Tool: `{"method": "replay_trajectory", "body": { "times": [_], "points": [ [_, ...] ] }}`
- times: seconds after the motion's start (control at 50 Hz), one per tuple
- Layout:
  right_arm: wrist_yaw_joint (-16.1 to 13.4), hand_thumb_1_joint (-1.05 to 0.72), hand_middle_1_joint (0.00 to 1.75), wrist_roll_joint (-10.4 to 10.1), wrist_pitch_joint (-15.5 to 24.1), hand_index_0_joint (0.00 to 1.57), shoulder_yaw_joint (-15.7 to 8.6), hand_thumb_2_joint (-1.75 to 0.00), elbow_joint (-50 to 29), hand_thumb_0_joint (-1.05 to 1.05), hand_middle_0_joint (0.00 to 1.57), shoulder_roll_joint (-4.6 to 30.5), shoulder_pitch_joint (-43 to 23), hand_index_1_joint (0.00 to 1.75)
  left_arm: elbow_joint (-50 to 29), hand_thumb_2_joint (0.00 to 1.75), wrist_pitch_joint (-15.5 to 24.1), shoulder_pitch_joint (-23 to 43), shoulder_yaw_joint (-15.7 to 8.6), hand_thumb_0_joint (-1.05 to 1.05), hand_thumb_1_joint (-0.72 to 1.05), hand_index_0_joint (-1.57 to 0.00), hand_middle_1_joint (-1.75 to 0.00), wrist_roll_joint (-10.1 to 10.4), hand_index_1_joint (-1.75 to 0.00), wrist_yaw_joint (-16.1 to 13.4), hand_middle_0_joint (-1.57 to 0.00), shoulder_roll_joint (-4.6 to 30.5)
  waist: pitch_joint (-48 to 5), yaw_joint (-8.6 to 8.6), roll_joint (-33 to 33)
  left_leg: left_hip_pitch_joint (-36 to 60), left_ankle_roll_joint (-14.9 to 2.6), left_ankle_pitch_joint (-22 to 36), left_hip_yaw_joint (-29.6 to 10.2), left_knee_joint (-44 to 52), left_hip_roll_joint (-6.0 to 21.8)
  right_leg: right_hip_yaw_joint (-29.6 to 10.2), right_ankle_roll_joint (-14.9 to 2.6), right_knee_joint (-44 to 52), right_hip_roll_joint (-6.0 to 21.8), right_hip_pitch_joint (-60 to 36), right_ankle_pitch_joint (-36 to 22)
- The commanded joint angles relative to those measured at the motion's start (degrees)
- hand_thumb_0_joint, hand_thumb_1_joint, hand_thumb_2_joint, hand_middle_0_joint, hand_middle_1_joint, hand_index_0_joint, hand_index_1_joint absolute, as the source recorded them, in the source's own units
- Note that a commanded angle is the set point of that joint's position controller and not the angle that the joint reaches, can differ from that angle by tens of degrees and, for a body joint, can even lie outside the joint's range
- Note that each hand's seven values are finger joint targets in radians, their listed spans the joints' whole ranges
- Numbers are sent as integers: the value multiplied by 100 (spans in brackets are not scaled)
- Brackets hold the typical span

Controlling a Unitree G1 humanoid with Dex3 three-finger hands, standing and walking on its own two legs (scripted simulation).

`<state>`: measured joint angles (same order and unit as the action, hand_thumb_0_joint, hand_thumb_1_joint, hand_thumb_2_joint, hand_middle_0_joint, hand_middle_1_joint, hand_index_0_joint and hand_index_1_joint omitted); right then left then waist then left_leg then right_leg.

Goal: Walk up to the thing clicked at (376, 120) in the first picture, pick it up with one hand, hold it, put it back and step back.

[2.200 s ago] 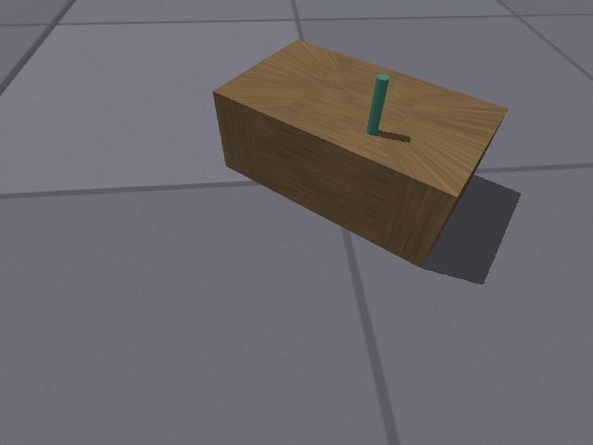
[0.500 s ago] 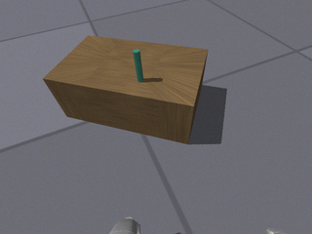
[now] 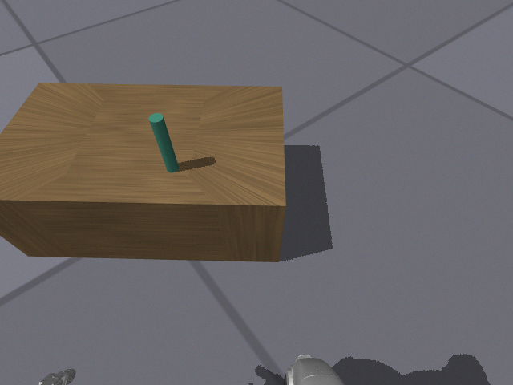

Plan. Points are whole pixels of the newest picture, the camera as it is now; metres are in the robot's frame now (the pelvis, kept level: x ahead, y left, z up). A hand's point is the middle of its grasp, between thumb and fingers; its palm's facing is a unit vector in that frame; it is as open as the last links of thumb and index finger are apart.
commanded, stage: walk up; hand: left
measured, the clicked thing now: (165, 145) +0.83 +0.24 -0.24
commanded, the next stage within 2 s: none
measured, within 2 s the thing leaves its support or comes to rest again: neither
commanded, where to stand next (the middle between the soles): +0.34 +0.10 m, yaw -9 degrees
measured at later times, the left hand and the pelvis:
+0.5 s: hand (29, 356) +0.22 +0.40 -0.16, palm faces -0.13 -0.87 -0.48, open 7.4 cm; pelvis +0.17 +0.10 -0.03, yaw -6 degrees
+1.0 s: hand (88, 249) +0.43 +0.34 -0.15, palm faces -0.22 -0.90 -0.37, open 7.4 cm; pelvis +0.26 +0.12 -0.01, yaw -10 degrees
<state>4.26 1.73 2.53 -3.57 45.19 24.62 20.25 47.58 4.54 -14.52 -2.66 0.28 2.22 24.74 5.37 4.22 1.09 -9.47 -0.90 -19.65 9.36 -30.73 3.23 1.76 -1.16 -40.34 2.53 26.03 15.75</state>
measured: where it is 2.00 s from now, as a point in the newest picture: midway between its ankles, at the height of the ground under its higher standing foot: (219, 359)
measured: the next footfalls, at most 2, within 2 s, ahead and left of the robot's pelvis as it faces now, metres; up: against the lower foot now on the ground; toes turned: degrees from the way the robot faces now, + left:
right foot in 0.04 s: +0.15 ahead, -0.11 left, +0.00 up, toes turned -3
left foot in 0.44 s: +0.31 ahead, +0.24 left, +0.00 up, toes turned -6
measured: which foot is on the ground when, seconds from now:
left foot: down 0.00-0.06, up 0.08-0.42, down 0.44-1.00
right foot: up 0.00-0.02, down 0.04-0.44, up 0.46-0.80, down 0.82-1.00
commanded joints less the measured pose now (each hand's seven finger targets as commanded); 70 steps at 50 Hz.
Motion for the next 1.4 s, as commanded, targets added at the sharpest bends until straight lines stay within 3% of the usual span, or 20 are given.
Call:
{"method": "replay_trajectory", "body": {
  "times": [0.0,0.02,0.04,0.06,0.18,0.3,0.38,0.4,0.42,0.44,0.56,0.72,0.78,0.8,0.84,0.88,0.94,0.98,1.18,1.38],
  "points": [
    [-86,-90,30,-71,52,20,-300,-90,-700,0,20,1041,-390,30,-63,90,200,-997,-482,0,90,-20,-30,-50,-30,-178,-20,1176,-806,-725,-147,-1084,-691,1392,-475,-694,767,216,-204,1017,-366,-2466,-759],
    [-90,-90,30,-72,54,20,-215,-90,-753,0,20,780,-232,30,-7,90,227,-1455,-637,0,90,-20,-30,-86,-30,-246,-20,1539,-985,-999,-998,-1850,-414,760,-249,-2091,354,-957,-464,1510,248,-3177,213],
    [-82,-90,30,-74,10,20,-127,-90,-814,0,20,572,27,30,-195,90,271,-1563,-712,0,90,-20,-30,-82,-30,-319,-20,2014,-1123,-904,-1701,-2881,-124,-1177,-529,-3276,-218,-3802,-1008,2212,1935,-3506,805],
    [-141,-90,30,-16,-101,20,-329,-90,-717,0,20,1248,-178,30,-254,90,225,-1252,-690,0,90,-20,-30,-5,-30,-322,-20,2108,-857,-867,-974,-3058,-73,-1393,-1182,-3779,11,-4538,-1660,2327,2322,-2935,1199],
    [-72,-90,30,-19,-162,20,-387,-90,-305,0,20,1115,122,30,-439,90,249,-590,-511,0,90,-20,-30,12,-30,-355,-20,1552,-296,-402,-878,-2313,85,-234,-1124,-2920,366,-1735,-1228,1826,1111,-1468,-1314],
    [75,-90,30,48,-156,20,-467,-90,-592,0,20,1030,-636,30,-477,90,279,-758,-558,0,90,-20,-30,-93,-30,-380,-20,1790,-250,-565,-1062,-1957,105,155,-847,-1766,389,-1568,-1208,1706,1038,-909,-276],
    [90,-90,30,61,-74,20,-631,-90,-326,0,20,1144,279,30,-533,90,219,-163,-505,0,90,-20,-30,-144,-30,-414,-20,1813,-565,218,-843,120,-71,352,-513,-774,98,-1209,-809,702,964,254,-306],
    [39,-90,30,96,-34,20,-740,-90,-63,0,20,1403,953,30,-513,90,188,-354,-359,0,90,-20,-30,-176,-30,-429,-20,1339,-885,516,308,1116,-132,69,-718,-454,-24,-787,-568,-860,549,727,-334],
    [-23,-90,30,163,10,20,-860,-90,-102,0,20,1847,1176,30,-513,90,186,-720,-160,0,90,-20,-30,-83,-30,-423,-20,732,-783,550,1977,1321,-400,-941,-2622,789,1096,-365,-206,-2589,-457,1594,912],
    [-58,-90,30,7,16,20,-868,-90,-349,0,20,2137,684,30,-471,90,151,-836,-209,0,90,-20,-30,-5,-30,-517,-20,1037,-679,279,1776,872,-941,-1486,-4560,1729,2191,-550,-141,-3160,-591,2059,1619],
    [-169,-90,30,-125,137,20,-500,-90,-356,0,20,1424,-261,30,181,90,107,-1014,-312,0,90,-20,-30,-16,-30,-255,-20,1236,-21,-355,776,-434,-1127,-59,-2022,1334,1304,-424,-35,-1972,207,776,413],
    [-411,-90,30,-169,132,20,-242,-90,-211,0,20,1225,-207,30,-11,90,-170,-245,-253,0,90,-20,-30,-74,-30,-238,-20,721,-505,-438,522,-314,-869,4280,-1122,210,1295,38,-170,-348,-109,-564,-89],
    [-448,-90,30,-248,45,20,-156,-90,-149,0,20,1106,-369,30,66,90,-142,-206,-250,0,90,-20,-30,-93,-30,-273,-20,755,-832,-588,237,-376,-584,3464,-928,-640,981,-40,-350,982,-212,-1477,-854],
    [-461,-90,30,-275,51,20,-78,-90,-140,0,20,910,-309,30,68,90,-102,-186,-310,0,90,-20,-30,-128,-30,-300,-20,1065,-997,-604,-228,-739,-308,2938,-775,-1068,746,-649,-534,1029,183,-1988,-1885],
    [-528,-90,30,-279,-31,20,-30,-90,34,0,20,802,-200,30,34,90,-86,113,-317,0,90,-20,-30,-9,-30,-322,-20,1359,-1254,-548,-909,-1012,-38,-874,-739,-1791,-81,-2622,-1623,1258,1754,-1836,-2773],
    [-542,-90,30,-237,-87,20,-45,-90,296,0,20,828,-330,30,97,90,-137,433,-226,0,90,-20,-30,-52,-30,-320,-20,1217,-838,-468,-844,-817,-104,-1692,-922,-1532,-36,-2273,-1393,1500,1513,-1092,-1605],
    [-517,-90,30,-203,15,20,-66,-90,776,0,20,921,74,30,82,90,-226,1059,-124,0,90,-20,-30,-70,-30,-310,-20,981,-687,-131,-762,-78,-146,371,-1141,237,181,-1385,-608,1091,833,-479,-985],
    [-507,-90,30,-115,118,20,-80,-90,669,0,20,1267,-803,30,303,90,-293,910,-79,0,90,-20,-30,-24,-30,-246,-20,748,-445,-514,-146,-755,-547,-4,-2239,995,1066,-606,-128,699,41,-746,-389],
    [-493,-90,30,-162,117,20,129,-90,1261,0,20,907,-1393,30,1028,90,-243,1308,-30,0,90,-20,-30,-5,-30,-226,-20,728,-938,-493,-2,77,-155,1742,-1096,903,524,-736,-222,1464,390,-1837,-1967],
    [-482,-90,30,-145,17,20,119,-90,1593,0,20,851,-1708,30,1452,90,-281,1522,12,0,90,-20,-30,-27,-30,-213,-20,657,-797,-441,-167,391,-85,1304,-1051,1413,524,-819,-106,2085,456,-1898,-1649]
  ]
}}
